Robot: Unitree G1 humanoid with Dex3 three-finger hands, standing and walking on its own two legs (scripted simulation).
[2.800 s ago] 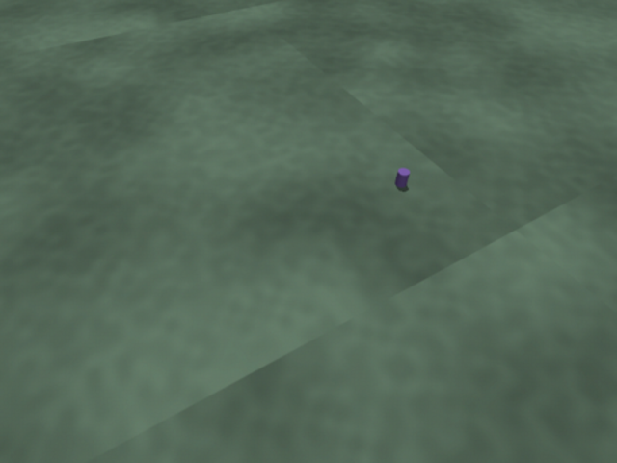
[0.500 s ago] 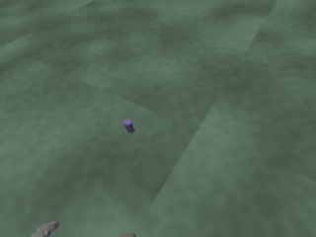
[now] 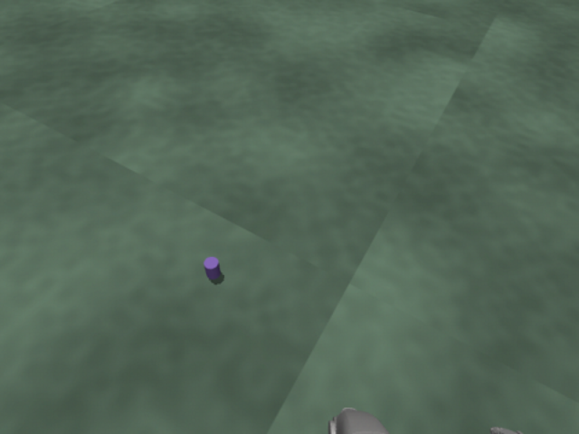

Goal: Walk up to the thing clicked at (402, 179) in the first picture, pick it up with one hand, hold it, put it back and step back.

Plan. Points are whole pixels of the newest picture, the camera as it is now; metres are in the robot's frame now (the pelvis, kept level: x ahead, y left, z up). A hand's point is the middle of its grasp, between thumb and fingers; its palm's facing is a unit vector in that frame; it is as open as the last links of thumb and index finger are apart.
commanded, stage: walk up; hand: left
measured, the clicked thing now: (212, 268) +0.80 +0.27 -0.73
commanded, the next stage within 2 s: none
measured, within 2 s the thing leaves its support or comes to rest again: neither
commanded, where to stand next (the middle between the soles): +0.43 +0.01 m, yaw +1 degrees
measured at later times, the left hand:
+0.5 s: hand (116, 388) +0.21 +0.27 -0.12, palm faces +0.03 -0.90 -0.43, open 7.4 cm
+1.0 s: hand (144, 284) +0.41 +0.28 -0.15, palm faces -0.01 -0.90 -0.44, open 7.4 cm
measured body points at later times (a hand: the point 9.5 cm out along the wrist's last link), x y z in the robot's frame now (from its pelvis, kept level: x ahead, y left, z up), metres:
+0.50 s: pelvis +0.18 -0.02 +0.00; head +0.20 -0.03 +0.45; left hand +0.21 +0.32 -0.09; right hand +0.28 -0.33 -0.12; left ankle +0.29 +0.14 -0.70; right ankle +0.18 -0.14 -0.73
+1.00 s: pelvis +0.34 +0.00 -0.02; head +0.37 -0.02 +0.43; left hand +0.41 +0.33 -0.12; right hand +0.40 -0.32 -0.15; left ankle +0.31 +0.14 -0.72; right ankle +0.44 -0.11 -0.73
